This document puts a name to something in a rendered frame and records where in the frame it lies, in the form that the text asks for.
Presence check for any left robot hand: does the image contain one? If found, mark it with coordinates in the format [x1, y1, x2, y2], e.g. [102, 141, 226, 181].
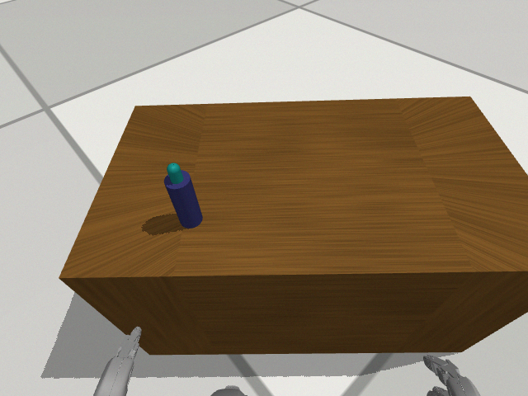
[93, 327, 141, 396]

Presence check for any right robot hand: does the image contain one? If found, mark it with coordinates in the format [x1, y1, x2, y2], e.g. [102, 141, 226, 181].
[423, 355, 481, 396]

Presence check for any bottle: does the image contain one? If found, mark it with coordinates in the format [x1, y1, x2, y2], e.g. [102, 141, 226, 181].
[164, 163, 203, 229]

